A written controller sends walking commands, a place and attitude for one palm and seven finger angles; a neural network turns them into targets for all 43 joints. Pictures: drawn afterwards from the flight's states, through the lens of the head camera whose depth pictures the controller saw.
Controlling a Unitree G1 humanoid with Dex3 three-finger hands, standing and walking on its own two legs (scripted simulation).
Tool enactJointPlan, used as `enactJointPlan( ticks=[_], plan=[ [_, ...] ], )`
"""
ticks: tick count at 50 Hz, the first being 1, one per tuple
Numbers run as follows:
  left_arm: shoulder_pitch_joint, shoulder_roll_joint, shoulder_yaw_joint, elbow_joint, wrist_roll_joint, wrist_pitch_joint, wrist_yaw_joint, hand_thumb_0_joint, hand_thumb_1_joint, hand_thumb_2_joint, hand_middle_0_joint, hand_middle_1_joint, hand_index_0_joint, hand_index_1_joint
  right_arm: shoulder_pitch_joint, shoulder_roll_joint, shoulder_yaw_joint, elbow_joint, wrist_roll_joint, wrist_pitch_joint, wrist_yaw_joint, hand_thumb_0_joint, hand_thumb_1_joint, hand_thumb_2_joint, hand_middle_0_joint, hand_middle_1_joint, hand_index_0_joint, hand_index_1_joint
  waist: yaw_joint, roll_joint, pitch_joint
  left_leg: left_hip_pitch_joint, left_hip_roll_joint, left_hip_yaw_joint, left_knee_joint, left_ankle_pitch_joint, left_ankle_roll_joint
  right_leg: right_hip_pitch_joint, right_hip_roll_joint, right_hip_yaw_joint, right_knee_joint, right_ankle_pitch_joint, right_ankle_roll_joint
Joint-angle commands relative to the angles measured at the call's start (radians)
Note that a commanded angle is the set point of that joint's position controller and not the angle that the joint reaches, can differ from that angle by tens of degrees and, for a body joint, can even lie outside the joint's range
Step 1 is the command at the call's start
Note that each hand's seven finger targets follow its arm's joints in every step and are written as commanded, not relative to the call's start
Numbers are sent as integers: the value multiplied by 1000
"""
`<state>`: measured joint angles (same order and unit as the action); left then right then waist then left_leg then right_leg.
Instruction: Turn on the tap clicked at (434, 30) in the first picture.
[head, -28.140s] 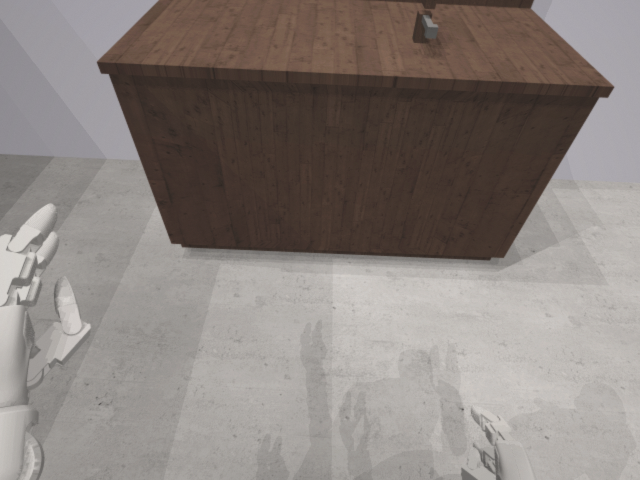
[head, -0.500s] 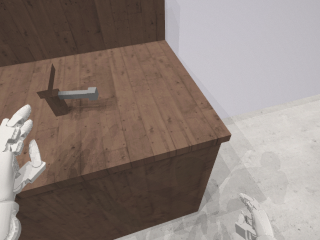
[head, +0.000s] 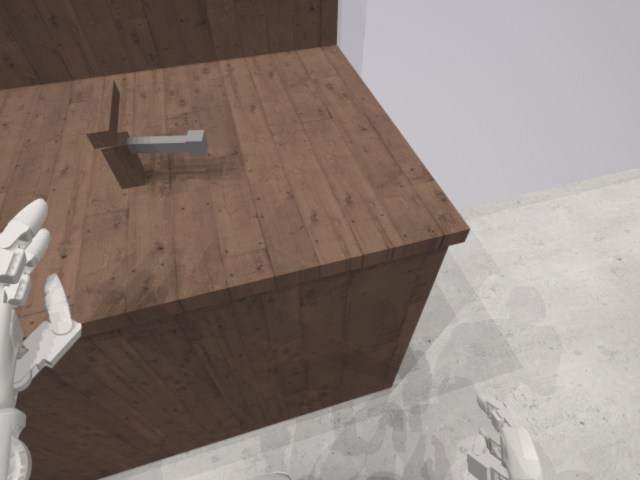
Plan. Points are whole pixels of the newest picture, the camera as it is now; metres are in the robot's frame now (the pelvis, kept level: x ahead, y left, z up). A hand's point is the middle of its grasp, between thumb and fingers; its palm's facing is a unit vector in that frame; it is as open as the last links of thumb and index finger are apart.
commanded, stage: step back with the hand held close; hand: left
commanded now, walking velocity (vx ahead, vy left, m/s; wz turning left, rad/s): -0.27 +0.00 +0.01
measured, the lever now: (197, 143) +0.54 +0.23 +0.12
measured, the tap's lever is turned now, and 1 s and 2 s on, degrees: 76 76 76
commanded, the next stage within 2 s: stop stepping back and stand still in 0.62 s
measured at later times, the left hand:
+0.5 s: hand (76, 396) +0.16 +0.20 +0.17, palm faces +0.31 -0.88 -0.37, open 7.4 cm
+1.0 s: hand out of the picture +0.02 +0.18 +0.17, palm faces +0.38 -0.83 -0.41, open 7.4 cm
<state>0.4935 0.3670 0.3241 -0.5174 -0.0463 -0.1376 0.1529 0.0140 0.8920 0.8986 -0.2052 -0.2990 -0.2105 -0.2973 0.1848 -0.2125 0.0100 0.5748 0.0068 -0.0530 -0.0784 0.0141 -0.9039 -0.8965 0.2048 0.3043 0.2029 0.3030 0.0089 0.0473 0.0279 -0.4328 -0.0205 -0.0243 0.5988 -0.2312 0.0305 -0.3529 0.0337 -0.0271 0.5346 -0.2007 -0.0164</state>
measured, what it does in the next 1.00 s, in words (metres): walks backwards: right foot, then left foot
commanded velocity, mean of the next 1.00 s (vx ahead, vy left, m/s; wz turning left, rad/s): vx -0.19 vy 0.02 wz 0.00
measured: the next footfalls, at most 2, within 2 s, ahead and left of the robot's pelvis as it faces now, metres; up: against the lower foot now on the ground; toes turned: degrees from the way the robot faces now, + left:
right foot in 0.38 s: -0.03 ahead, -0.14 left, +0.00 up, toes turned +1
left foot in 0.60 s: -0.04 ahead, +0.10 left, +0.00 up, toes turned +3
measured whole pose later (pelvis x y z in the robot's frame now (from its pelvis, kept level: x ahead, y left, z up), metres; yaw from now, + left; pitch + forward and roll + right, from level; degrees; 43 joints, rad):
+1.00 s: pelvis -0.19 -0.05 +0.00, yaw +1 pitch -2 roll +1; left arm 0.50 0.36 0.34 -0.54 -0.05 -0.11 0.14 0.01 0.89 0.90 -0.21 -0.30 -0.21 -0.30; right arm 0.20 -0.20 -0.01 0.66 0.02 -0.07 -0.05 0.01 -0.90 -0.90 0.21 0.30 0.20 0.30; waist -0.02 0.00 0.06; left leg -0.48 0.00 -0.01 1.04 -0.38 0.00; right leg -0.33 0.00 -0.03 0.58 -0.21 -0.04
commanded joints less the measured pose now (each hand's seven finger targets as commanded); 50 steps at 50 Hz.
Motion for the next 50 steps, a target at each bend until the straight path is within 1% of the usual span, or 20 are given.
enactJointPlan(
  ticks=[1,4,7,8,11,18,21,23,26,28,30,31,33,35,39,42,43,45,47,50],
  plan=[
    [-32,190,130,-246,-18,-66,35,0,900,900,-200,-300,-200,-300,-80,-117,-52,-157,7,-47,-1,0,-900,-900,200,300,200,300,-17,-105,-163,138,64,-73,68,-78,-13,-60,-261,203,-141,68,-96],
    [-9,206,161,-307,-20,-79,40,0,900,900,-200,-300,-200,-300,-93,-121,-50,-165,9,-46,-5,0,-900,-900,200,300,200,300,-13,16,-166,117,129,-149,-87,-80,7,-53,-172,110,-30,8,-52],
    [-33,195,181,-289,11,-86,36,0,900,900,-200,-300,-200,-300,-100,-134,-51,-162,-19,-68,-7,0,-900,-900,200,300,200,300,-8,240,-111,-157,300,-408,-463,-471,92,117,17,54,293,-207,29],
    [-77,208,185,-293,14,-85,36,0,900,900,-200,-300,-200,-300,-96,-120,-54,-151,-26,-74,-8,0,-900,-900,200,300,200,300,-10,235,-108,-110,323,-435,-466,-385,111,62,9,82,377,-232,25],
    [-36,156,140,-219,2,-76,29,0,900,900,-200,-300,-200,-300,-60,-103,-58,-116,-18,-96,7,0,-900,-900,200,300,200,300,6,69,-172,174,284,-305,-359,-106,99,-75,-6,81,297,-264,24],
    [-92,185,122,-264,8,-79,11,0,900,900,-200,-300,-200,-300,-96,-111,-43,-107,-26,-86,15,0,-900,-900,200,300,200,300,10,109,-197,173,193,-154,-214,-52,13,104,-42,72,-211,-5,-14],
    [-74,189,109,-254,-17,-98,6,0,900,900,-200,-300,-200,-300,-82,-89,-61,-108,10,-80,10,0,-900,-900,200,300,200,300,-1,-314,-186,176,-17,41,385,-173,-78,-96,-337,243,-294,196,-159],
    [-39,204,147,-257,-16,-89,1,0,900,900,-200,-300,-200,-300,-132,-60,-40,-138,2,-59,19,0,-900,-900,200,300,200,300,-2,-243,-167,-31,1,-29,547,-274,-73,24,-361,223,-177,598,-194],
    [-16,195,171,-241,-14,-104,6,0,900,900,-200,-300,-200,-300,-144,-49,-15,-143,1,-31,10,0,-900,-900,200,300,200,300,-24,-141,-166,-36,45,2,160,-230,-58,193,-306,156,-34,797,-111],
    [4,197,174,-252,-17,-107,13,0,900,900,-200,-300,-200,-300,-127,-72,-34,-140,8,-24,-3,0,-900,-900,200,300,200,300,-38,-64,-203,122,51,53,-185,62,-52,190,-252,121,78,714,-54],
    [-4,213,180,-342,-27,-119,18,0,900,900,-200,-300,-200,-300,-95,-116,-72,-165,19,-46,6,0,-900,-900,200,300,200,300,-6,174,-253,443,327,-176,-193,830,47,-124,-78,48,242,-90,33],
    [14,194,170,-310,-22,-126,12,0,900,900,-200,-300,-200,-300,-57,-113,-82,-140,25,-67,20,0,-900,-900,200,300,200,300,-13,162,-254,531,385,-179,-178,958,88,-228,-27,81,383,-329,25],
    [1,193,172,-389,-30,-114,5,0,900,900,-200,-300,-200,-300,-38,-102,-68,-120,-12,-101,29,0,-900,-900,200,300,200,300,-13,225,-280,485,356,-218,-159,943,97,-233,-25,128,433,-380,44],
    [-21,150,136,-358,-9,-90,13,0,900,900,-200,-300,-200,-300,-23,-111,-82,-100,7,-116,42,0,-900,-900,200,300,200,300,-24,134,-208,410,313,-131,-171,821,84,-188,-24,103,396,-242,49],
    [36,154,151,-315,-14,-54,21,0,900,900,-200,-300,-200,-300,-63,-126,-78,-148,18,-120,43,0,-900,-900,200,300,200,300,-15,215,-139,161,270,-117,-271,69,72,1,-36,33,218,-194,35],
    [17,171,161,-254,-2,-38,24,0,900,900,-200,-300,-200,-300,-59,-127,-62,-157,18,-102,30,0,-900,-900,200,300,200,300,-5,97,-108,-3,179,-66,-186,-371,27,221,-19,-24,-95,-92,19],
    [0,190,160,-246,5,-35,20,0,900,900,-200,-300,-200,-300,-50,-121,-64,-157,15,-92,29,0,-900,-900,200,300,200,300,-17,-27,-114,-9,112,-16,-37,-378,4,220,-76,29,-172,-60,-11],
    [-67,204,164,-246,-8,-32,17,0,900,900,-200,-300,-200,-300,-59,-102,-71,-145,23,-90,22,0,-900,-900,200,300,200,300,-20,-324,-99,25,11,25,497,-263,-38,-41,-366,416,-349,-301,-155],
    [-82,186,142,-205,-18,-24,11,0,900,900,-200,-300,-200,-300,-64,-95,-62,-91,21,-87,23,0,-900,-900,200,300,200,300,-55,-269,-75,5,44,-49,642,-170,-43,-102,-363,408,-328,-354,-162],
    [-59,175,132,-169,-8,-22,11,0,900,900,-200,-300,-200,-300,-90,-77,-44,-66,8,-68,18,0,-900,-900,200,300,200,300,-52,-178,-60,135,71,12,348,-162,-15,-178,-294,223,-280,-365,-95]
  ],
)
